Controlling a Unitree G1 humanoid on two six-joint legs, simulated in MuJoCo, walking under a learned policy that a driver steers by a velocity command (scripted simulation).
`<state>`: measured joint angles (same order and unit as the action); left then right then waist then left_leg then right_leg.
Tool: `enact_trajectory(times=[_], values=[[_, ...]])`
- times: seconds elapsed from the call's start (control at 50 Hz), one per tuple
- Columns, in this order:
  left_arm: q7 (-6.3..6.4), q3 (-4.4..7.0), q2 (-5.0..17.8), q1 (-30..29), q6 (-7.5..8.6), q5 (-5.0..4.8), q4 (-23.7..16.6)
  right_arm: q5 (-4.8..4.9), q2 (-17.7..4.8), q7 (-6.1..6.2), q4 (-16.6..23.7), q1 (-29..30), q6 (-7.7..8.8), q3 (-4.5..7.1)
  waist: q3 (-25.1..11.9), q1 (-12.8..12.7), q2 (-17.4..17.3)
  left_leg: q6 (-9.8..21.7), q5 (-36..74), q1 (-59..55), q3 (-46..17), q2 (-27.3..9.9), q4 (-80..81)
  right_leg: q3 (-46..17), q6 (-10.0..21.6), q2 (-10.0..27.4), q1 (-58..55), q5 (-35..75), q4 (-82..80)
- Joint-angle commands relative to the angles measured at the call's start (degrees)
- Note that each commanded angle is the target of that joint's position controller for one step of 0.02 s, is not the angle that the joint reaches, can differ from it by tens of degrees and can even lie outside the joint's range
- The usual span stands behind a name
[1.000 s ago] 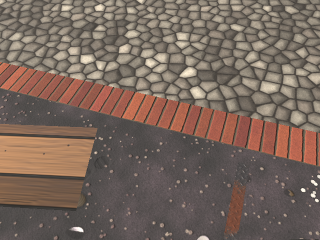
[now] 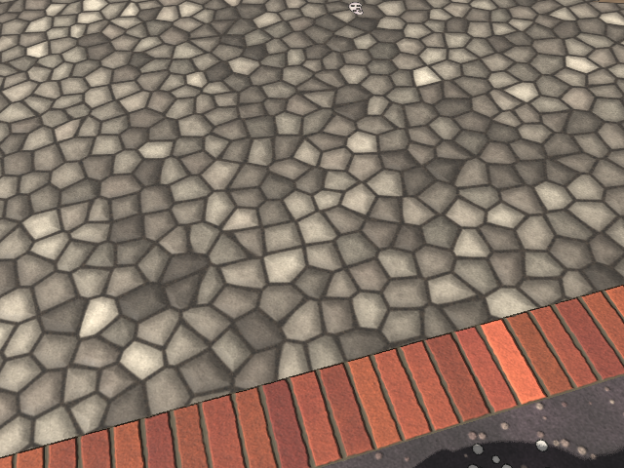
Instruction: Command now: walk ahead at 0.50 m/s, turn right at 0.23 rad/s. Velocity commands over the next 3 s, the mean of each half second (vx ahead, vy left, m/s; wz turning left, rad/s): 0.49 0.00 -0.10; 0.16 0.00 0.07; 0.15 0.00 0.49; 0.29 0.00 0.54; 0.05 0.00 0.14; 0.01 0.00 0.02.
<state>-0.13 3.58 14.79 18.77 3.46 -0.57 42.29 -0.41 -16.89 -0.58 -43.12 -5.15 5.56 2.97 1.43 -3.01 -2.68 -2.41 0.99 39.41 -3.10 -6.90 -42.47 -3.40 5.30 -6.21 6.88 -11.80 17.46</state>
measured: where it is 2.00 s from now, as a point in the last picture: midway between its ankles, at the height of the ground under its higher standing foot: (295, 399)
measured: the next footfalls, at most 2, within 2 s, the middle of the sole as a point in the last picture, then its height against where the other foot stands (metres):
left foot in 0.20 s outside the picture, level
right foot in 0.66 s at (398, 433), level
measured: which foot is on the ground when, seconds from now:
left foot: up 0.00-0.18, down 0.20-0.70, up 0.72-1.00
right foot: down 0.00-0.22, up 0.24-0.64, down 0.66-1.00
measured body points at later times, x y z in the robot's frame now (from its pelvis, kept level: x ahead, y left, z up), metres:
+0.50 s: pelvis +0.28 +0.06 +0.00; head +0.31 +0.06 +0.45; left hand +0.44 +0.32 -0.10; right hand +0.31 -0.21 -0.12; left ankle +0.26 +0.15 -0.75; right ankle +0.42 -0.12 -0.68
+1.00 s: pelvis +0.43 +0.02 -0.02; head +0.45 +0.03 +0.43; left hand +0.59 +0.27 -0.13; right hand +0.51 -0.25 -0.14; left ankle +0.44 +0.15 -0.74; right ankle +0.51 -0.09 -0.75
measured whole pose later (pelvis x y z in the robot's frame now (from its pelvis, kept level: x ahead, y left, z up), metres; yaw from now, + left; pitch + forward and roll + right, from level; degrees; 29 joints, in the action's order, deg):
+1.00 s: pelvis +0.43 +0.02 -0.02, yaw +3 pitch +0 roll -2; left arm 0.7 2.3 12.5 4.9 -0.3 0.5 45.4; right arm -0.1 -15.5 1.7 -47.9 -14.1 -3.6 2.8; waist 2.0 1.3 -1.0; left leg 0.1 -18.9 20.8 0.3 -3.1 -41.0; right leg 5.0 1.7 0.1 20.3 -7.1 27.4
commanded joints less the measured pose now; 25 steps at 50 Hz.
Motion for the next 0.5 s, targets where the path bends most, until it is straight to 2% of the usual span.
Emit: enact_trajectory(times=[0.02,0.08,0.12,0.14,0.16,0.18,0.2,0.22,0.24,0.26,0.28,0.3,0.32,0.34,0.38,0.44,0.5], values=[[0.43,2.35,9.5,1.5,0.98,-0.31,-1.9,0.66,-2.6,-0.63,4.5,5.7,0.78,0.22,0.4,-1.4,6.2,0.5,8.7,-6.8,2.1,2.6,7.6,-6.9,7.8,13.7,4.6,11.0,-5.9],[0.46,2.4,9.8,4.4,0.55,-0.49,-0.2,0.81,-3.5,-1.47,6.3,9.0,1.2,0.41,1.8,-2.4,6.4,2.4,4.1,-2.9,1.7,3.4,11.4,-9.6,7.7,17.0,-3.0,12.8,-2.7],[0.73,2.52,10.1,5.2,-0.13,-0.35,0.6,0.75,-4.0,-2.07,6.9,8.8,1.44,0.64,1.6,-1.7,7.1,4.0,-0.7,-2.7,1.9,4.1,13.4,-11.0,6.8,18.7,-7.5,16.7,-0.1],[0.86,2.63,10.3,4.9,-0.49,-0.31,0.8,0.81,-4.5,-2.18,6.8,7.3,1.5,0.85,1.0,-0.8,8.0,4.8,-3.2,-4.7,2.5,4.7,13.9,-11.2,6.2,18.9,-8.6,20.2,1.5],[0.95,2.68,10.7,4.0,-0.76,-0.36,0.6,0.76,-5.3,-2.08,6.2,4.2,1.59,1.34,-0.7,1.2,8.7,5.9,-4.9,-9.8,3.9,6.1,14.7,-10.5,5.3,18.2,-8.7,28.3,4.7],[0.99,2.33,10.2,2.9,-1.02,-0.35,0.4,0.48,-6.9,-1.78,4.3,-2.4,1.68,2.3,-5.0,4.7,8.1,7.6,-2.8,-19.6,5.2,7.3,16.0,-8.2,4.0,15.5,-7.6,36.5,12.1],[1.06,1.4,8.3,2.2,-1.02,0.26,-0.7,-0.18,-9.8,-1.45,2.8,-11.8,1.73,3.18,-13.0,8.8,5.8,11.1,2.3,-35.7,-0.8,1.0,12.8,-5.6,1.9,12.4,0.3,31.2,25.3],[0.86,0.05,3.6,10.0,-0.14,-0.13,-1.1,-0.78,-14.4,-1.25,1.3,-19.4,1.27,4.53,-22.7,8.0,-7.4,20.5,-5.5,-58.9,-24.3,-12.5,14.4,-1.3,-3.0,3.4,22.1,6.4,48.5],[0.53,-0.06,5.1,9.7,0.76,-0.45,-0.6,0.84,-10.7,-1.71,0.1,-21.4,0.8,3.6,-24.8,9.0,-12.7,22.3,-16.9,-62.4,-39.5,-16.1,23.2,-5.8,-3.4,1.2,32.2,-21.4,56.4],[0.18,1.09,9.3,4.1,1.09,-1.54,-1.5,1.52,-7.5,-1.45,0.6,-17.7,0.43,2.59,-14.5,9.3,-7.1,19.3,-24.8,-55.5,-33.5,-14.4,24.6,-6.1,-3.1,4.7,38.2,-19.0,60.7],[0.15,0.92,9.3,-0.6,1.26,-1.53,-2.9,1.11,-6.2,-1.18,1.5,-13.7,-0.1,2.01,-8.4,8.1,-2.1,17.3,-24.7,-46.7,-26.4,-12.2,25.9,-3.5,-2.8,7.9,38.4,-13.7,59.0],[0.17,0.99,8.7,-3.0,1.29,-0.7,-3.4,0.43,-5.1,-1.22,1.7,-10.6,-0.35,1.52,-3.5,6.3,0.1,16.5,-21.1,-38.3,-21.3,-9.6,28.2,-2.2,-2.9,9.9,36.9,-9.9,54.3],[0.27,1.31,8.3,-2.2,0.97,-0.21,-3.0,-0.24,-4.0,-1.27,2.1,-8.7,-0.14,1.12,-2.0,4.2,-1.2,15.8,-17.6,-33.2,-17.8,-7.5,29.9,-2.3,-3.0,11.8,33.6,-7.1,50.5],[0.28,1.23,7.3,-0.6,0.51,-0.25,-2.3,-0.4,-3.8,-1.36,2.1,-7.9,0.01,1.06,-1.7,3.0,-2.5,15.8,-14.9,-30.1,-15.4,-6.1,31.4,-1.9,-3.4,12.5,30.7,-5.6,48.6],[0.5,0.88,5.6,0.5,-0.13,-0.13,-1.7,0.03,-4.5,-1.35,1.5,-8.4,0.51,1.31,-1.7,2.1,-2.8,16.9,-9.3,-27.7,-11.6,-5.4,33.4,-0.9,-4.4,13.2,29.6,-3.7,45.1],[0.69,0.36,4.6,-4.6,0.07,0.42,-3.0,0.37,-6.6,-0.72,0.3,-10.2,0.51,2.03,-0.6,3.1,-0.8,16.7,-2.1,-28.7,-7.1,-5.0,34.7,-0.5,-5.7,14.1,32.3,5.1,35.2],[0.11,-0.42,2.6,-9.2,1.0,0.9,-3.6,0.49,-6.9,0.04,-0.8,-11.3,-0.33,2.0,-0.1,4.6,-0.7,13.9,15.6,-27.7,0.5,-1.8,31.7,2.2,-5.9,11.6,26.4,14.4,22.2]])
